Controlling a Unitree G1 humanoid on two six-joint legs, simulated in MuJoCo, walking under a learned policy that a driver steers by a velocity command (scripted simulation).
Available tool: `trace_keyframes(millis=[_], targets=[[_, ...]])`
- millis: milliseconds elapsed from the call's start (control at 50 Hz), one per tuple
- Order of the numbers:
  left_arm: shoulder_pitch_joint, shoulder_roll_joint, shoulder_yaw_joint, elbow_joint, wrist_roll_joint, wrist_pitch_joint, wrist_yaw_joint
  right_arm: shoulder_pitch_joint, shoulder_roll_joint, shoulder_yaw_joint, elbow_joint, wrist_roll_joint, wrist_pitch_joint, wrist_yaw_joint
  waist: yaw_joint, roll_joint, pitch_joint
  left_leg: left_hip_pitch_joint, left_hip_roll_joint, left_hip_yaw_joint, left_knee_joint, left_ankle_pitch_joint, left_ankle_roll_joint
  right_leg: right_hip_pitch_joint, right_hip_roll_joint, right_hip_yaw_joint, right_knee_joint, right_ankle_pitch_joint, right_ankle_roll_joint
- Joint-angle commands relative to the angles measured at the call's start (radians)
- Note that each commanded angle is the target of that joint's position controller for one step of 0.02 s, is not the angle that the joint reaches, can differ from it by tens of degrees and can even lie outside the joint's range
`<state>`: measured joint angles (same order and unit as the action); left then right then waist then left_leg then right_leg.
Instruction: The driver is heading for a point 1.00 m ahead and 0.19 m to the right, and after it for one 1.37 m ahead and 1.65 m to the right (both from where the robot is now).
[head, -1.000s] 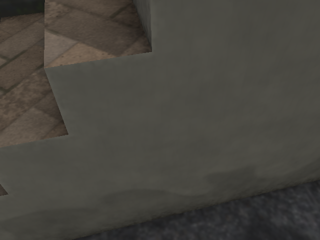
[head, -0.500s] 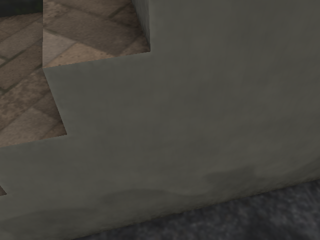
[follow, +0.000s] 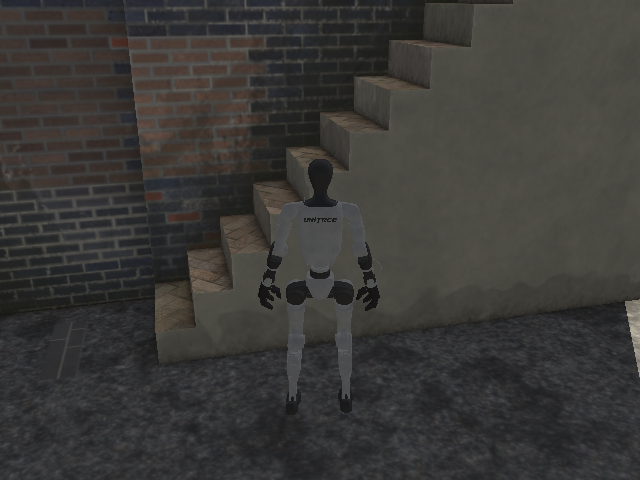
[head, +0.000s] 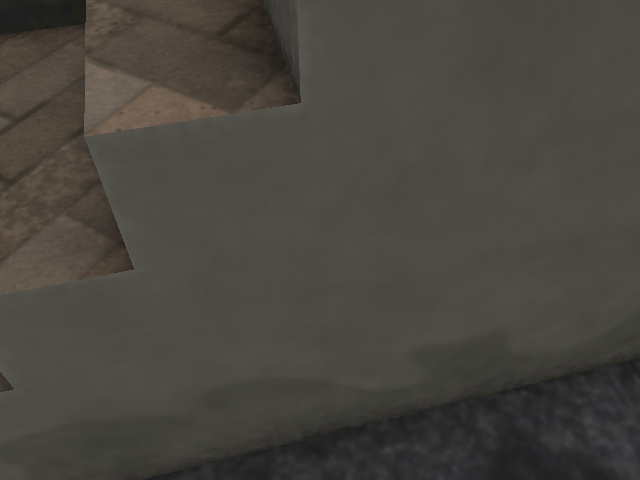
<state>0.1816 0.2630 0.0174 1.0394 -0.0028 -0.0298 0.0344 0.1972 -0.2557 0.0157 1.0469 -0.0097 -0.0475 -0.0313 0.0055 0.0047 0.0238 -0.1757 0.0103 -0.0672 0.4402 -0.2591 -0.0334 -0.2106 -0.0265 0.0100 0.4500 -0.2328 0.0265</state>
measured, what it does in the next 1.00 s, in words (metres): stands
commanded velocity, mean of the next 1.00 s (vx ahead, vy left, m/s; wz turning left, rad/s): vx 0.00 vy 0.00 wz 0.00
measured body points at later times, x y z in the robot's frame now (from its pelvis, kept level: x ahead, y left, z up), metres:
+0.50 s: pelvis +0.00 +0.00 +0.00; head +0.01 +0.00 +0.45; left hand +0.07 +0.27 -0.14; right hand +0.06 -0.26 -0.14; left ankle -0.01 +0.14 -0.74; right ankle +0.00 -0.14 -0.74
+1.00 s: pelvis +0.00 +0.00 +0.00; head +0.01 +0.00 +0.45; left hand +0.06 +0.27 -0.14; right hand +0.06 -0.26 -0.15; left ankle -0.01 +0.14 -0.74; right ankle +0.00 -0.14 -0.74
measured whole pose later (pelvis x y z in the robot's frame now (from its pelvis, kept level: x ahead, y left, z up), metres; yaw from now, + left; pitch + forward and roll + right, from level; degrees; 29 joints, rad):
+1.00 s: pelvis +0.00 +0.00 +0.00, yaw +0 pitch -1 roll +0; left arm 0.18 0.26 0.02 1.05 0.00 -0.03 0.04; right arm 0.21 -0.25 0.01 1.03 -0.01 -0.05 -0.03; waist 0.01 0.00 0.03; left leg -0.17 0.01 -0.06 0.45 -0.27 -0.03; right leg -0.21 -0.03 0.02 0.46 -0.24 0.03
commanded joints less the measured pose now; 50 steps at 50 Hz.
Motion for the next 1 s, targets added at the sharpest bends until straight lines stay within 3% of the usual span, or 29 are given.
trace_keyframes(millis=[20, 1000], targets=[[0.010, 0.124, 0.022, -0.033, 0.000, -0.008, 0.003, 0.018, -0.114, -0.020, -0.032, 0.000, -0.008, -0.003, 0.000, -0.001, -0.020, -0.036, 0.010, -0.003, -0.073, 0.143, 0.020, 0.032, -0.015, 0.013, -0.067, 0.132, -0.014], [0.012, 0.116, 0.026, -0.019, -0.001, -0.009, 0.005, 0.037, -0.103, -0.024, -0.046, 0.003, -0.013, -0.001, 0.001, 0.000, -0.015, -0.036, 0.009, 0.001, -0.069, 0.143, 0.022, 0.030, -0.014, 0.015, -0.060, 0.131, -0.010]])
